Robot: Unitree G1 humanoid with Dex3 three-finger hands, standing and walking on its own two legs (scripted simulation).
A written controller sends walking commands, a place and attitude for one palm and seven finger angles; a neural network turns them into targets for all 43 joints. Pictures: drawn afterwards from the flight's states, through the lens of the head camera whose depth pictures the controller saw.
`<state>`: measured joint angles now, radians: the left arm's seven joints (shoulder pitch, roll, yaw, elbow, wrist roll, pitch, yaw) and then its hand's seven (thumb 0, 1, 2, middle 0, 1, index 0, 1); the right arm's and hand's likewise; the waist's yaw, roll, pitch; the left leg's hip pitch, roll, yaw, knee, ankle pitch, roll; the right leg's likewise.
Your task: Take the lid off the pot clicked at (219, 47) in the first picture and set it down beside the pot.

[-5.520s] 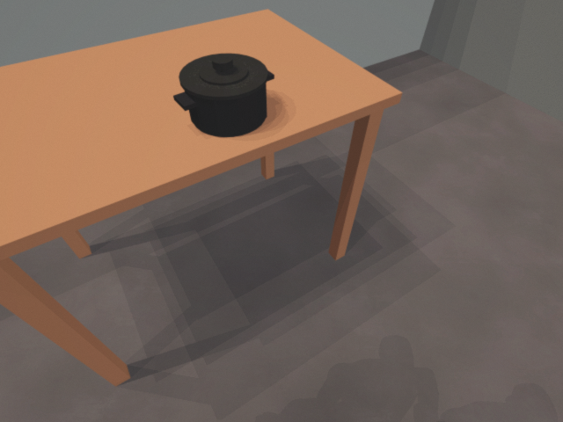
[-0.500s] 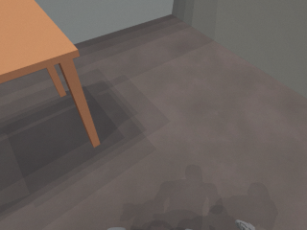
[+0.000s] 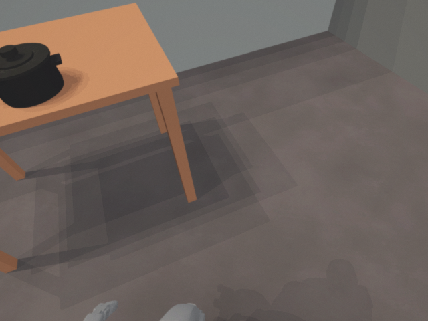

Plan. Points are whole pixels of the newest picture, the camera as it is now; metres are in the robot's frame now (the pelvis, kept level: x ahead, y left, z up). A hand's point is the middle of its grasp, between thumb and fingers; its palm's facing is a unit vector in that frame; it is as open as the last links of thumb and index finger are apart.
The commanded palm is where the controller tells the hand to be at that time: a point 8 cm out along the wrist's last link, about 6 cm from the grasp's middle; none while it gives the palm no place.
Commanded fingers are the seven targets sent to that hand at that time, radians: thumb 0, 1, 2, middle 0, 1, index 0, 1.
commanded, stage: turn to face it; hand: left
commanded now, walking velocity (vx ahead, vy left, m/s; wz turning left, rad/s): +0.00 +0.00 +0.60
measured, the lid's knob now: (8, 51) +0.75 +0.59 +0.14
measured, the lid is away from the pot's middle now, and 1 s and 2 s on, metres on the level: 0.00 0.00 0.00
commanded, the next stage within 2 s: take the last steps up to it in 0.70 s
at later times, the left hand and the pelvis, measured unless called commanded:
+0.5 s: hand out of the picture -0.01 +0.28 -0.17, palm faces +0.31 -0.91 -0.26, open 7.4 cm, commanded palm none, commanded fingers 0.00 0.90 0.90 -0.20 -0.30 -0.20 -0.30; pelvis +0.00 +0.05 +0.00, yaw +15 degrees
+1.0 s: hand out of the picture -0.01 +0.20 -0.14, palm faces +0.45 -0.86 -0.26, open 7.3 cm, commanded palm none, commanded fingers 0.00 0.90 0.90 -0.20 -0.30 -0.20 -0.30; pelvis +0.02 +0.00 +0.01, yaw +24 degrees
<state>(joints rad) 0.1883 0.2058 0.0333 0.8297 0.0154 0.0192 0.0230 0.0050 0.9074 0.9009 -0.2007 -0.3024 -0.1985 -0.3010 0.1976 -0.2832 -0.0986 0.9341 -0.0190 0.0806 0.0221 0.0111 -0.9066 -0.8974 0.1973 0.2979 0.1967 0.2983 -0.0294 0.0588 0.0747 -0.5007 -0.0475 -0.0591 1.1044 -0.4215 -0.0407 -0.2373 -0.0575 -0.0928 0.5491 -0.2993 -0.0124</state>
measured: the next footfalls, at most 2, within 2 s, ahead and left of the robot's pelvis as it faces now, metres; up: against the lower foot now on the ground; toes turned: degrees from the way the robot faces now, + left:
left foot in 0.28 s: +0.02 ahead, +0.14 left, +0.00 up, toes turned +14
right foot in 0.76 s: +0.09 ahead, -0.06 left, +0.00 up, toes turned +18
